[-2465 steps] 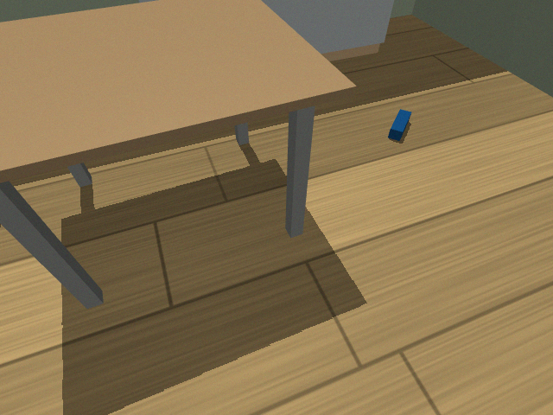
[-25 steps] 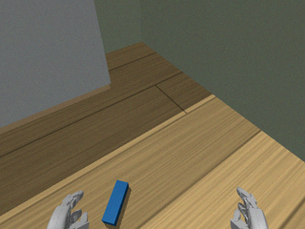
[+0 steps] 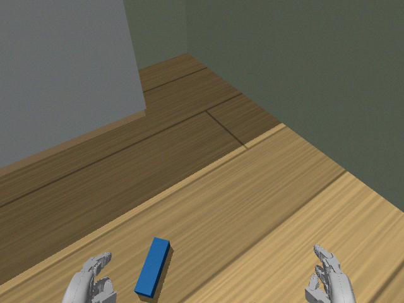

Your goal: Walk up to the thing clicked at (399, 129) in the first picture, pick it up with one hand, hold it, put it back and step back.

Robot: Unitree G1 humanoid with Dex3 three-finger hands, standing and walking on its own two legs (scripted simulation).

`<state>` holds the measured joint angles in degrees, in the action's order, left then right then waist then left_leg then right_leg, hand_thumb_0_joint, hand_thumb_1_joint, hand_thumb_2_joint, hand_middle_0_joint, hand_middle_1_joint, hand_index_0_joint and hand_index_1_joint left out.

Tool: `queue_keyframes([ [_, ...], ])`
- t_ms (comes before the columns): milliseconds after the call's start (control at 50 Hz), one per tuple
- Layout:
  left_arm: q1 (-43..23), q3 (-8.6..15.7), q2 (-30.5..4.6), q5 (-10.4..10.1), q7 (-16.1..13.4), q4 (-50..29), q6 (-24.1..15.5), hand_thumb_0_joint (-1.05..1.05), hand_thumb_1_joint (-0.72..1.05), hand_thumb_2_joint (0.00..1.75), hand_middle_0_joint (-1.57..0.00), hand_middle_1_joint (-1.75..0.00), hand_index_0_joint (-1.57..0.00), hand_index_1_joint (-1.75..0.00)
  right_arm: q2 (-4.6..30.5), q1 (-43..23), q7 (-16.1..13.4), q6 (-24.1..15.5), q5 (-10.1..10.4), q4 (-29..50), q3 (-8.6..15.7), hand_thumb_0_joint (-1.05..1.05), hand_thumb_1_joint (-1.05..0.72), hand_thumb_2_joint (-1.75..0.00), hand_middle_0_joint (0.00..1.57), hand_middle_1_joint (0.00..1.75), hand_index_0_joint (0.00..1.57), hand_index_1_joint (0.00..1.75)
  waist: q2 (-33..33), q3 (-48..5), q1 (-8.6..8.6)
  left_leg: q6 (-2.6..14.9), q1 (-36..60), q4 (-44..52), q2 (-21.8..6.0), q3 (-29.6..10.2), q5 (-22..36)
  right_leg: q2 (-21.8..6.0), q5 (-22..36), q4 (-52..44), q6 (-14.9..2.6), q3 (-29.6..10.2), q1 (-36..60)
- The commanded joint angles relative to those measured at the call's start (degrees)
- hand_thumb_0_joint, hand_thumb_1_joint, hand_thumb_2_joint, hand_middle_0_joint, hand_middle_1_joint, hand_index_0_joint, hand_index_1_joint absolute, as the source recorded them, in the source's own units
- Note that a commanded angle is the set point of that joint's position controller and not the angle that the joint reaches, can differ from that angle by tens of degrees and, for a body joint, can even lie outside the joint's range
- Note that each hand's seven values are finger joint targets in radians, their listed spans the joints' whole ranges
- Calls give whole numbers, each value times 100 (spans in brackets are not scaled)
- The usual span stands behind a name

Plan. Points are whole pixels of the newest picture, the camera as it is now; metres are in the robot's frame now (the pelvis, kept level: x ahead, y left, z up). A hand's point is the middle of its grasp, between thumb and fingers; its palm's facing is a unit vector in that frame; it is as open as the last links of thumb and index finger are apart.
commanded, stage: home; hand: left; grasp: from above
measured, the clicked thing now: (153, 266) +0.39 +0.22 -0.68
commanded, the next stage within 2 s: stand in 0.72 s
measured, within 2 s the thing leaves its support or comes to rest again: neither
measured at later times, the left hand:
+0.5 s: hand (112, 297) +0.16 +0.18 -0.05, palm faces +0.04 -0.98 -0.21, open 7.4 cm
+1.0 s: hand out of the picture +0.14 +0.22 -0.09, palm faces -0.01 -0.94 -0.33, open 7.4 cm
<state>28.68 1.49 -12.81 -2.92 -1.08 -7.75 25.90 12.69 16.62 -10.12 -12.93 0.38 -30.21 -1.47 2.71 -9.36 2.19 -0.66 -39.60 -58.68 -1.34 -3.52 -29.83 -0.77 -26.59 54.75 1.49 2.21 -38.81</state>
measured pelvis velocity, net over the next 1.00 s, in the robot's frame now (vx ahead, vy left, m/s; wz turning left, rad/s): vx -0.01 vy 0.01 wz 0.00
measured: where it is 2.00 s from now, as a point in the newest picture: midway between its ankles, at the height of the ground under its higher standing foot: outside the picture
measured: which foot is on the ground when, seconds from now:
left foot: down 0.00-1.00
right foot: down 0.00-1.00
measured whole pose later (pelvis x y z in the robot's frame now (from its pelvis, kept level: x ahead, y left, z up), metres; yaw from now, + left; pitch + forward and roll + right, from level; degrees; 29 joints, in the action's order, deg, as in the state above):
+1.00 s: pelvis -0.01 +0.01 +0.02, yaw +0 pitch +2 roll +0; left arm 13.7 0.9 -16.7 3.1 -1.3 27.5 5.8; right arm 16.1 10.5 -1.5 -3.5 -4.4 -44.4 0.6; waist -0.8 1.0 -1.1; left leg 0.5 -26.5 -49.4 0.9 -1.0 -25.2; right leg -3.0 -23.6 48.9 2.0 -0.2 -27.6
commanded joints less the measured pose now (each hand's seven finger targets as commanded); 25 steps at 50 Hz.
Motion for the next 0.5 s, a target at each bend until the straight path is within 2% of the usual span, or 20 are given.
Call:
queue_keyframes([
  [0, -98, 374, -610, 16, -35, -1149, -288, 0, 90, 90, -20, -30, -20, -30, 724, -362, -65, -349, 20, 890, 335, 0, -90, -90, 20, 30, 20, 30, -31, -617, 23, 115, 526, 903, 132, 134, 1598, 162, 1292, -786, -125, 159, 539],
  [80, -97, 382, -632, 9, -30, -1184, -297, 0, 90, 90, -20, -30, -20, -30, 717, -361, -53, -320, 15, 865, 333, 0, -90, -90, 20, 30, 20, 30, 87, -638, -6, 83, 578, 890, 117, 100, 1918, 174, 1515, -736, -143, 187, 580],
  [160, -107, 381, -593, -1, -35, -1044, -285, 0, 90, 90, -20, -30, -20, -30, 701, -407, -54, -313, 19, 874, 319, 0, -90, -90, 20, 30, 20, 30, -76, -449, -21, 119, 408, 911, 133, 118, 1586, 168, 1278, -831, -120, 186, 512],
  [180, -134, 380, -581, 8, -41, -1038, -281, 0, 90, 90, -20, -30, -20, -30, 709, -416, -52, -308, 19, 905, 330, 0, -90, -90, 20, 30, 20, 30, -143, -396, 20, 127, 398, 915, 131, 134, 1476, 162, 1208, -859, -107, 179, 504],
  [240, -53, 419, -626, 10, -37, -1110, -258, 0, 90, 90, -20, -30, -20, -30, 721, -398, -49, -317, 25, 887, 340, 0, -90, -90, 20, 30, 20, 30, -89, -509, -46, 112, 438, 912, 136, 132, 1596, 152, 1284, -816, -126, 169, 555],
  [280, -65, 335, -593, 25, -31, -1173, -261, 0, 90, 90, -20, -30, -20, -30, 717, -418, -37, -303, 21, 925, 341, 0, -90, -90, 20, 30, 20, 30, 13, -499, -34, 86, 473, 926, 115, 103, 1714, 167, 1345, -764, -140, 195, 530],
  [340, -69, 372, -606, 29, -47, -1181, -257, 0, 90, 90, -20, -30, -20, -30, 700, -359, -40, -301, 15, 901, 344, 0, -90, -90, 20, 30, 20, 30, 43, -613, -5, 90, 540, 873, 126, 116, 1814, 164, 1459, -749, -136, 172, 574],
  [420, -125, 395, -632, 20, -58, -1206, -255, 0, 90, 90, -20, -30, -20, -30, 726, -378, -39, -295, 25, 927, 340, 0, -90, -90, 20, 30, 20, 30, -3, -573, -1, 91, 512, 924, 109, 80, 1728, 170, 1360, -749, -148, 195, 539],
  [440, -51, 379, -638, 25, -53, -977, -236, 0, 90, 90, -20, -30, -20, -30, 732, -399, -37, -280, 25, 868, 329, 0, -90, -90, 20, 30, 20, 30, 13, -333, -10, 96, 388, 967, 111, 73, 1508, 170, 1166, -783, -141, 207, 450],
  [460, -121, 328, -582, 14, -46, -1172, -260, 0, 90, 90, -20, -30, -20, -30, 709, -420, -32, -289, 23, 940, 323, 0, -90, -90, 20, 30, 20, 30, -22, -433, -5, 103, 442, 945, 108, 80, 1528, 170, 1196, -797, -137, 199, 494],
  [480, -155, 386, -640, 20, -52, -1132, -247, 0, 90, 90, -20, -30, -20, -30, 734, -422, -46, -295, 29, 923, 335, 0, -90, -90, 20, 30, 20, 30, -38, -449, 13, 116, 427, 969, 113, 85, 1423, 175, 1114, -819, -129, 199, 467],
])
